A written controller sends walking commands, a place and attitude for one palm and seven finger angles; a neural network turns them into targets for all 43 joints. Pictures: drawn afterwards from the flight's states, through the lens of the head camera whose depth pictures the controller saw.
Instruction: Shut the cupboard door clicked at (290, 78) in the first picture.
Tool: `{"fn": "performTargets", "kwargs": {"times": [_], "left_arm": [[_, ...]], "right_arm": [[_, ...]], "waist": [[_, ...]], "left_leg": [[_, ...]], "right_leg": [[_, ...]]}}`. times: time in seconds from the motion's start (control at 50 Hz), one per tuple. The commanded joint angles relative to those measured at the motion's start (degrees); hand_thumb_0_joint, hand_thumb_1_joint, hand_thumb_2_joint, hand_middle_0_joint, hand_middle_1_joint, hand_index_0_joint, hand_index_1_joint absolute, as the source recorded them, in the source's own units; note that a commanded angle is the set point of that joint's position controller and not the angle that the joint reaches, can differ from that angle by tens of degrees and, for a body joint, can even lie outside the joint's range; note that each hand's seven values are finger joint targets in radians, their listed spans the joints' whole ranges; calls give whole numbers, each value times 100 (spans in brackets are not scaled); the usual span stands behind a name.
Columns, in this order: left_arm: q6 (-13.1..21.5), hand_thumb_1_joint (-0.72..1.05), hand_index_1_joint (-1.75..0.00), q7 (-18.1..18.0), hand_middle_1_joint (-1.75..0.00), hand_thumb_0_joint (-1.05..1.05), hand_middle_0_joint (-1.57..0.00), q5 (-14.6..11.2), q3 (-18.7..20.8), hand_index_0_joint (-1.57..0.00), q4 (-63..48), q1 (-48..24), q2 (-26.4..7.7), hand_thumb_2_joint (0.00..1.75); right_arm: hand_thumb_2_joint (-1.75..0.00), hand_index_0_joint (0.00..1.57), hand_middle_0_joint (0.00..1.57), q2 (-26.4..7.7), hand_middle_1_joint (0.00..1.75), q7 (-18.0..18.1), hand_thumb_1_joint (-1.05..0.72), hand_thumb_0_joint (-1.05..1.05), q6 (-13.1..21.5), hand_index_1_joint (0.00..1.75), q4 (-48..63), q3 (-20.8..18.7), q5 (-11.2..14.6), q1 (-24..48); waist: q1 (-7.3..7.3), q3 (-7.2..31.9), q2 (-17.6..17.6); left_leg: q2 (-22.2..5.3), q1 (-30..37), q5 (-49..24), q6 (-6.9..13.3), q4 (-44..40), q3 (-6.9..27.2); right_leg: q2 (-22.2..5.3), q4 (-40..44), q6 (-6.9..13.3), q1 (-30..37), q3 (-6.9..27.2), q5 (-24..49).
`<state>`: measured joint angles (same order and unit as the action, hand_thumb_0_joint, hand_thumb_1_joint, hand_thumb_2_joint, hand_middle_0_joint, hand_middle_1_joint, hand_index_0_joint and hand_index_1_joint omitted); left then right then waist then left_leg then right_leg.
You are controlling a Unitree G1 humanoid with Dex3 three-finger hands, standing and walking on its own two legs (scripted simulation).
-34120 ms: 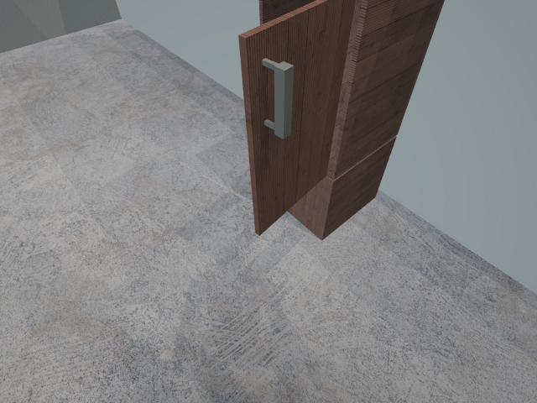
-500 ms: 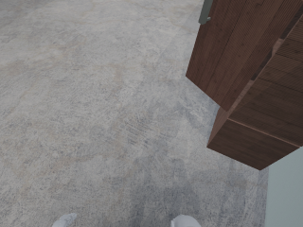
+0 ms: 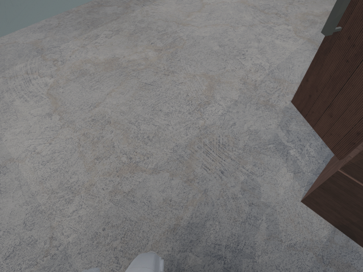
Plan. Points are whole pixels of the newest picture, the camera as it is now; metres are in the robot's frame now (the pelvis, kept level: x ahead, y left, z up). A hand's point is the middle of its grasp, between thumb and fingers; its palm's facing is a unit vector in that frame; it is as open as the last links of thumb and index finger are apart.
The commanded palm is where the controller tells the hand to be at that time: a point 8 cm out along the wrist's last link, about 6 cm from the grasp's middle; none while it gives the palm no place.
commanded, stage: walk to a spot facing it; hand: left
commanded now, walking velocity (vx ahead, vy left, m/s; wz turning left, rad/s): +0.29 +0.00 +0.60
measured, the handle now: (344, 9) +0.84 -0.50 +0.12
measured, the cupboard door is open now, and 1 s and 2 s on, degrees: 62 62 62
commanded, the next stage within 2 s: turn to face it in 1.02 s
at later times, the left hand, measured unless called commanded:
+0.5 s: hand (69, 263) +0.16 +0.30 -0.16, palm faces +0.25 -0.95 -0.21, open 7.4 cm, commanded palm none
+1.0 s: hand (91, 204) +0.31 +0.29 -0.17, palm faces +0.44 -0.87 -0.22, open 7.2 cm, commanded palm none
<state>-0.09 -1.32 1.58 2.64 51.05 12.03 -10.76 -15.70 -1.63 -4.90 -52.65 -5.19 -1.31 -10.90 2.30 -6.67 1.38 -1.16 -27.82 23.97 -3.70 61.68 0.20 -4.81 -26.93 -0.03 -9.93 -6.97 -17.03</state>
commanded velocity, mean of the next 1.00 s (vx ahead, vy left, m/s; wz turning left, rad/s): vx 0.33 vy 0.00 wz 0.42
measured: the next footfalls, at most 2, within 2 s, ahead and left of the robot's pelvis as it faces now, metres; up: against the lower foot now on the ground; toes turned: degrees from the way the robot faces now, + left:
left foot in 0.20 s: +0.06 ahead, +0.16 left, +0.00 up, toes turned +13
right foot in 0.68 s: +0.40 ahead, +0.01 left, +0.00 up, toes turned +12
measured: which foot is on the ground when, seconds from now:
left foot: up 0.00-0.18, down 0.20-0.68, up 0.70-1.00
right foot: down 0.00-0.20, up 0.22-0.66, down 0.68-1.00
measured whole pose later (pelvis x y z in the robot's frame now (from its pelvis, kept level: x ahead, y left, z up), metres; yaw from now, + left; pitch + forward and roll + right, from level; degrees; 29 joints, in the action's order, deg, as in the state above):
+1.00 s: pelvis +0.35 +0.10 +0.00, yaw +26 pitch +0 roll -1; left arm 4.3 -0.6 1.7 3.9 56.4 15.8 -10.3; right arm -11.0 -1.4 -0.8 -56.1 -3.9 -1.4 -13.4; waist 2.2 -4.7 0.5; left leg -5.4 -36.5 12.5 -0.1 59.0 -2.5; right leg -2.3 -21.1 1.2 -5.8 -14.3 -15.0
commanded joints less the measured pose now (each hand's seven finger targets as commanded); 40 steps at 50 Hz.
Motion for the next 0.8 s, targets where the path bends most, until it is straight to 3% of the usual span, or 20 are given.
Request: {"fn": "performTargets", "kwargs": {"times": [0.0,0.08,0.12,0.14,0.16,0.18,0.2,0.22,0.28,0.34,0.46,0.56,0.58,0.62,0.64,0.66,0.68,0.72,0.74,0.78], "left_arm": [[176,90,-30,-29,-30,0,-20,25,386,-20,-145,785,-1273,90],[211,90,-30,41,-30,0,-20,69,458,-20,-61,882,-1412,90],[213,90,-30,74,-30,0,-20,29,486,-20,-64,682,-1472,90],[201,90,-30,105,-30,0,-20,-24,471,-20,-78,590,-1457,90],[187,90,-30,158,-30,0,-20,-51,423,-20,-166,552,-1135,90],[170,90,-30,226,-30,0,-20,-43,291,-20,-562,51,-818,90],[154,90,-30,201,-30,0,-20,9,262,-20,-789,-550,-922,90],[171,90,-30,182,-30,0,-20,35,299,-20,-726,-580,-953,90],[125,90,-30,278,-30,0,-20,41,312,-20,-331,-158,-855,90],[98,90,-30,297,-30,0,-20,12,258,-20,-201,73,-724,90],[119,90,-30,332,-30,0,-20,-21,174,-20,-402,-625,-611,90],[206,90,-30,321,-30,0,-20,-62,168,-20,-537,-1018,-550,90],[218,90,-30,309,-30,0,-20,-65,183,-20,-490,-915,-548,90],[283,90,-30,278,-30,0,-20,-57,257,-20,-170,171,-673,90],[364,90,-30,236,-30,0,-20,-15,345,-20,131,1141,-929,90],[394,90,-30,143,-30,0,-20,74,507,-20,367,1901,-1551,90],[373,90,-30,130,-30,0,-20,-27,506,-20,392,1991,-1670,90],[343,90,-30,72,-30,0,-20,-6,380,-20,189,919,-1081,90],[366,90,-30,45,-30,0,-20,-2,294,-20,116,558,-826,90],[440,90,-30,52,-30,0,-20,8,211,-20,51,221,-541,90]], "right_arm": [[-90,20,20,-164,30,-74,-90,0,235,30,691,52,5,818],[-90,20,20,-98,30,-115,-90,0,377,30,786,109,37,963],[-90,20,20,-141,30,-97,-90,0,445,30,663,107,23,492],[-90,20,20,-320,30,-78,-90,0,483,30,523,61,10,-15],[-90,20,20,-905,30,-24,-90,0,517,30,353,-86,-12,-719],[-90,20,20,-1615,30,55,-90,0,528,30,198,-262,-66,-1485],[-90,20,20,-1561,30,119,-90,0,500,30,22,-235,-41,-1798],[-90,20,20,-1325,30,130,-90,0,522,30,84,-119,-37,-1531],[-90,20,20,-747,30,224,-90,0,668,30,364,74,-27,-558],[-90,20,20,-623,30,266,-90,0,785,30,247,136,25,-763],[-90,20,20,-433,30,281,-90,0,832,30,-82,162,15,-1134],[-90,20,20,-380,30,312,-90,0,847,30,-427,150,-38,-1466],[-90,20,20,-412,30,325,-90,0,844,30,-489,153,-33,-1459],[-90,20,20,-439,30,327,-90,0,845,30,-548,140,2,-1348],[-90,20,20,-358,30,295,-90,0,869,30,-575,143,59,-1370],[-90,20,20,-6,30,236,-90,0,903,30,-478,176,160,-1765],[-90,20,20,68,30,265,-90,0,875,30,-423,181,151,-1814],[-90,20,20,106,30,208,-90,0,845,30,-432,133,72,-1233],[-90,20,20,176,30,193,-90,0,807,30,-420,146,42,-1049],[-90,20,20,434,30,132,-90,0,675,30,-495,191,8,-1242]], "waist": [[-560,639,-1370],[-584,533,-1375],[-302,610,-1130],[-7,789,-688],[354,1207,685],[798,1262,2152],[874,1007,1261],[660,773,853],[89,202,764],[-59,368,563],[-16,-75,416],[32,-147,433],[-41,-117,455],[-573,338,128],[-971,896,-377],[-1119,1683,-1893],[-946,1872,-2142],[-642,788,-1286],[-433,558,-668],[-112,502,-482]], "left_leg": [[-92,-776,205,47,-742,-310],[-103,-40,489,232,-2034,-508],[73,1135,-104,302,-2999,-770],[242,2260,-544,361,-3655,-820],[-629,3551,-167,715,-4152,475],[-2084,4201,-611,1411,-4529,2794],[-2329,4010,-1073,1727,-4589,2847],[-2113,3414,-612,1630,-4677,2454],[-1370,2465,-1296,1267,-4808,1489],[-1128,2789,-2759,1324,-4734,1028],[-1065,2578,-2271,1514,-5090,981],[-1156,2577,-2971,1463,-4890,964],[-1175,2472,-3370,1437,-4762,946],[-949,2177,-4156,1265,-3618,725],[-588,1523,-3799,1067,-2297,555],[437,215,-1265,797,-316,41],[554,-196,802,808,1188,320],[-38,-775,-73,799,1834,457],[-235,-638,-443,741,1672,489],[-378,-230,-750,629,1202,338]], "right_leg": [[-1508,870,691,1374,929,1627],[-1810,773,708,1049,838,1047],[-1670,384,467,392,416,775],[-1390,-351,215,-247,-42,649],[-850,-1969,-146,-1330,-560,16],[-91,-3614,-434,-3199,-440,-1991],[-251,-4125,-268,-3698,331,-1795],[-426,-4124,-200,-3486,516,-1423],[-397,-4056,-295,-3055,599,-173],[-254,-3736,-366,-2980,508,238],[-221,-2447,-345,-2936,510,935],[42,-1203,-53,-2057,397,857],[133,-1118,26,-1685,355,765],[397,-666,151,-171,207,908],[150,-344,273,1330,621,819],[-1439,327,773,2699,2738,350],[-2286,1271,1012,2304,4163,-307],[-1963,1580,921,1007,3494,-1313],[-1788,1521,823,338,2688,-798],[-1452,1491,616,-274,1283,321]]}}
